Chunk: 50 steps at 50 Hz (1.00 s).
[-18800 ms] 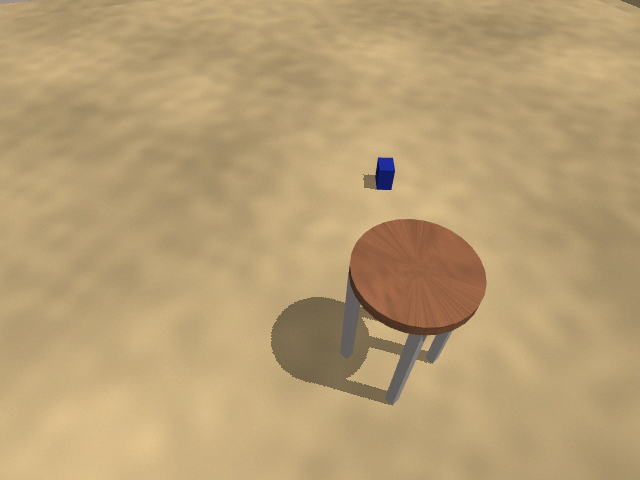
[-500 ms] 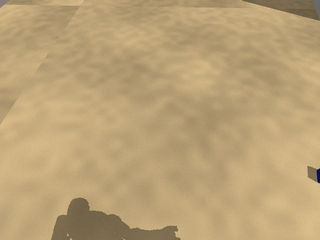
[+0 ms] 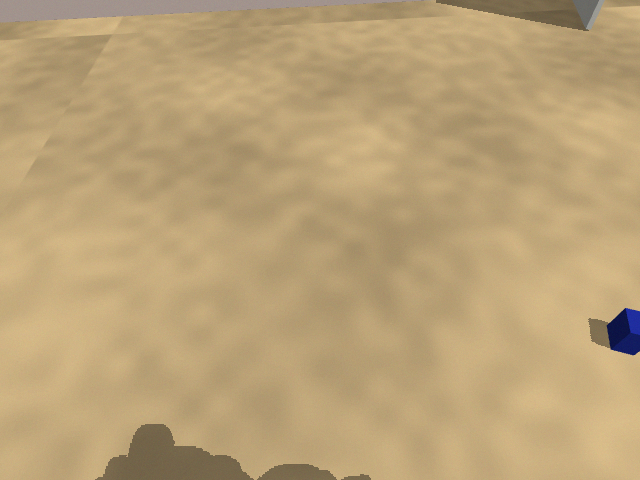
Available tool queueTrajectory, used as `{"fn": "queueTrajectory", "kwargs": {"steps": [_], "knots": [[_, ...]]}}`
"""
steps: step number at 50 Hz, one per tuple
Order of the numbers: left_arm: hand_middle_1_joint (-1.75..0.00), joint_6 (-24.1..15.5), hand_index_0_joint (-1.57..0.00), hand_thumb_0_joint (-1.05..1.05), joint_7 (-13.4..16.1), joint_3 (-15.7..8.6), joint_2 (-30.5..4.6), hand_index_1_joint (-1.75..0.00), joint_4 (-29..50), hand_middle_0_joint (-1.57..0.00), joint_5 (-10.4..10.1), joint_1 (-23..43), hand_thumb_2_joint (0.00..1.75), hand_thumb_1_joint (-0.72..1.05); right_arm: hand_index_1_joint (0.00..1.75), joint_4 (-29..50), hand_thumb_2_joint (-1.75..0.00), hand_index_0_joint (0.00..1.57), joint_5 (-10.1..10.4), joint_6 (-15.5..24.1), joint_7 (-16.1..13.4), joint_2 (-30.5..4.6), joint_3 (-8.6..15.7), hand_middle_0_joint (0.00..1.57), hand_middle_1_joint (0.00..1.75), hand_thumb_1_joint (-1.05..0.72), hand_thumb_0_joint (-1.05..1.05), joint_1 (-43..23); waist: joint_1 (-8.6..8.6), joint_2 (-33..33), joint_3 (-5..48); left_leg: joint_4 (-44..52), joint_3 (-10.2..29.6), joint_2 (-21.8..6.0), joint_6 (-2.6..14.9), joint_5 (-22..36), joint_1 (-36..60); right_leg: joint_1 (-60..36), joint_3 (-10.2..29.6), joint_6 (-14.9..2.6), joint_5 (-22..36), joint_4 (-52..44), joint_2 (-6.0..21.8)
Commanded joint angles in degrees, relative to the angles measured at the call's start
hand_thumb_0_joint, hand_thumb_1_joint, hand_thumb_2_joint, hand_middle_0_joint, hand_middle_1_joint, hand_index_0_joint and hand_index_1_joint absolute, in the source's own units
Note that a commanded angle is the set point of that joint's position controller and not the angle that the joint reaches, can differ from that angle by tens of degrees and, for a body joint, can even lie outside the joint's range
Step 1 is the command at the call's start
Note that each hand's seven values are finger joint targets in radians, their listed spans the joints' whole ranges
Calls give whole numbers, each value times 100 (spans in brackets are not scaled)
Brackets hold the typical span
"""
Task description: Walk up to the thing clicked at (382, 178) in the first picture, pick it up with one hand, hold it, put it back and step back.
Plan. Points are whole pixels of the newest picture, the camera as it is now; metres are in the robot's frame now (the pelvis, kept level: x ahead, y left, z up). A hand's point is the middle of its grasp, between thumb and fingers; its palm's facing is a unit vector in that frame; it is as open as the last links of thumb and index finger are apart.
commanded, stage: walk up
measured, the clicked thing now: (629, 331) +0.66 -1.00 -0.71
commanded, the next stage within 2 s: none
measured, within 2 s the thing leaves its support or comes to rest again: neither
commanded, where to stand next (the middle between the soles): +0.87 -0.05 m, yaw -6 degrees
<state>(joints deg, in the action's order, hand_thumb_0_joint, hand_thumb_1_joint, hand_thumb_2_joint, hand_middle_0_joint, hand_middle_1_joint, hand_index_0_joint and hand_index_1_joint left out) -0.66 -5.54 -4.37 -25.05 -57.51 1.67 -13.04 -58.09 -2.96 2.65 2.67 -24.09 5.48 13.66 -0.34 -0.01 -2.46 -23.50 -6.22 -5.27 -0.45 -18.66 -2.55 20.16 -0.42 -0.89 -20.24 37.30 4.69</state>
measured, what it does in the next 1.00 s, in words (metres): walks ahead: right foot, then left foot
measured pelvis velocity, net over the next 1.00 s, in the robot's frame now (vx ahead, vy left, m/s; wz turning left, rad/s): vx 0.41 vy -0.05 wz -0.13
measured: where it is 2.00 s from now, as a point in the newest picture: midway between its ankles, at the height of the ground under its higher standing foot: (335, 309)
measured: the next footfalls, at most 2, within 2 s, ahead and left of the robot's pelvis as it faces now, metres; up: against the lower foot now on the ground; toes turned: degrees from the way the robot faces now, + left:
right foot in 0.02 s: +0.12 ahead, -0.15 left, +0.00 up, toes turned -4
left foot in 0.42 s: +0.32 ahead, +0.12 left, +0.00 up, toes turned +3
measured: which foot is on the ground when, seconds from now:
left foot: down 0.00-0.04, up 0.06-0.40, down 0.42-0.84, up 0.86-1.00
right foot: up 0.00-0.00, down 0.02-0.44, up 0.46-0.80, down 0.82-1.00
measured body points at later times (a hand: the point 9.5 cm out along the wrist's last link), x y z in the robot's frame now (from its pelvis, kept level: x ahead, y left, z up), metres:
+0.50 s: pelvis +0.20 +0.00 -0.01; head +0.21 +0.02 +0.43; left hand +0.25 +0.32 -0.14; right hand +0.27 -0.33 -0.10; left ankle +0.28 +0.11 -0.74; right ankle +0.09 -0.14 -0.69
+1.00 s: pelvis +0.41 -0.05 +0.00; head +0.43 -0.08 +0.44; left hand +0.54 +0.25 -0.09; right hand +0.42 -0.37 -0.13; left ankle +0.41 +0.10 -0.67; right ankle +0.43 -0.17 -0.74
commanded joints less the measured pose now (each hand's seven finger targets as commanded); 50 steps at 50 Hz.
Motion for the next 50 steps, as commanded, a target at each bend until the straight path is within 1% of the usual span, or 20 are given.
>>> {"fn": "queueTrajectory", "kwargs": {"steps": [1,2,3,4,6,9,17,20,21,22,23,27,32,37,40,41,42,43,46,50], "knots": [[-30,-230,-20,0,143,-491,-1263,-30,20,-20,57,-1345,90,90,30,852,-90,20,-27,36,-39,-1037,200,20,30,-90,0,-865,859,-712,374,-1699,-51,-253,614,-1879,-2544,-2850,-300,49,347,-781,-431],[-30,-271,-20,0,262,-644,-1755,-30,50,-20,109,-1891,90,90,30,1008,-90,20,12,22,-24,-583,22,20,30,-90,0,-914,1167,-2142,223,-3570,-254,450,424,-2096,-3698,-2972,1413,-264,-1610,-1855,409],[-30,-329,-20,0,270,-601,-2073,-30,430,-20,91,-1352,90,90,30,1136,-90,20,121,0,-10,-798,61,20,30,-90,0,-812,805,-1759,78,-4239,542,532,197,-1522,-3809,-1976,4245,-1060,-3348,-3302,1749],[-30,-339,-20,0,269,-565,-2119,-30,677,-20,-13,-661,90,90,30,1045,-90,20,124,-8,-24,-1278,177,20,30,-90,0,-940,544,-888,-569,-4308,1029,47,155,-1031,-3668,-1185,4397,-1385,-3626,-3383,1937],[-30,-374,-20,0,310,-462,-1692,-30,789,-20,-100,-154,90,90,30,749,-90,20,197,14,23,-1336,187,20,30,-90,0,-373,175,-582,-574,-4044,960,-230,196,-256,-3467,-1182,2992,-1137,-2398,-3005,1322],[-30,-432,-20,0,308,-353,-1405,-30,816,-20,-116,-303,90,90,30,649,-90,20,174,10,113,-1190,171,20,30,-90,0,72,114,-709,-405,-3218,843,-260,140,54,-2762,-924,1766,-1042,-981,-2775,868],[-30,-490,-20,0,300,-348,-1525,-30,1140,-20,-84,-274,90,90,30,1148,-90,20,119,116,202,-1076,239,20,30,-90,0,-392,154,-452,-337,-1246,442,-134,49,708,-1761,-424,1026,-1036,-470,-2339,786],[-30,-469,-20,0,306,-225,-1323,-30,1184,-20,-75,-314,90,90,30,966,-90,20,108,210,118,-1197,354,20,30,-90,0,426,-336,151,110,-787,89,289,210,611,24,198,499,-797,1030,-701,425],[-30,-462,-20,0,321,-120,-1001,-30,1186,-20,-95,-633,90,90,30,822,-90,20,69,266,41,-1490,463,20,30,-90,0,1149,-632,1189,568,-121,804,-123,511,-338,986,661,7,-581,1511,1188,-99],[-30,-462,-20,0,351,-46,-597,-30,1248,-20,-208,-817,90,90,30,941,-90,20,16,318,-7,-1941,568,20,30,-90,0,1492,-644,2122,723,892,3910,-1814,1115,-1316,1506,2020,-67,-178,-643,2663,-1043],[-30,-440,-20,0,454,-168,-1226,-30,1141,-20,-125,-664,90,90,30,1048,-90,20,232,297,1,-2068,602,20,30,-90,0,1109,-521,1206,577,1223,4571,-2164,1631,-1784,773,1859,743,-276,-1132,3190,-744],[-30,-425,-20,0,335,-160,-1196,-30,869,-20,-191,-848,90,90,30,1298,-90,20,283,307,-42,-1408,284,20,30,-90,0,302,-19,868,-253,1061,1886,-1290,1204,-373,-637,1355,636,-119,-12,2456,-53],[-30,-365,-20,0,147,-123,-953,-30,1090,-20,-118,-216,90,90,30,1399,-90,20,215,344,-20,-1517,274,20,30,-90,0,426,-155,995,-265,1086,1124,-1245,1462,342,-649,1062,88,110,246,879,85],[-30,-409,-20,0,115,-171,-885,-30,1078,-20,-93,74,90,90,30,1474,-90,20,256,286,6,-1472,242,20,30,-90,0,458,-103,737,-3,418,602,-925,1111,940,-848,22,-326,-33,1085,-248,-237],[-30,-470,-20,0,208,-304,-1087,-30,849,-20,-80,-665,90,90,30,1556,-90,20,285,214,-8,-1260,124,20,30,-90,0,410,416,-20,386,-1236,168,-594,797,1546,-1500,-1748,-516,-217,1072,-774,-532],[-30,-514,-20,0,284,-461,-1456,-30,747,-20,-68,-1215,90,90,30,1623,-90,20,299,230,-16,-893,-4,20,30,-90,0,617,684,-1135,710,-2835,-108,-147,541,994,-2307,-2623,695,-477,120,-1287,178],[-30,-565,-20,0,345,-560,-2052,-30,873,-20,-121,-1484,90,90,30,1700,-90,20,331,198,-15,-750,-77,20,30,-90,0,819,670,-1830,933,-4112,74,585,269,-1055,-3470,-3124,3695,-1130,-567,-2252,1867],[-30,-543,-20,0,348,-506,-2064,-30,937,-20,-191,-1213,90,90,30,1558,-90,20,281,129,-88,-1335,70,20,30,-90,0,490,664,-1029,663,-4579,707,264,257,-1253,-3546,-2582,4059,-1636,-595,-2220,2069],[-30,-518,-20,0,424,-346,-1507,-30,1135,-20,-238,-469,90,90,30,1262,-90,20,374,106,-74,-1221,53,20,30,-90,0,661,226,-728,30,-4152,1048,-63,290,-456,-3337,-1612,1998,-1271,525,-2082,1266],[-30,-574,-20,0,406,-308,-1400,-30,1253,-20,-153,-421,90,90,30,1130,-90,20,248,50,74,-1054,86,20,30,-90,0,789,129,-891,-54,-2853,661,-62,71,-99,-2767,-911,924,-1275,1035,-2115,935]]}}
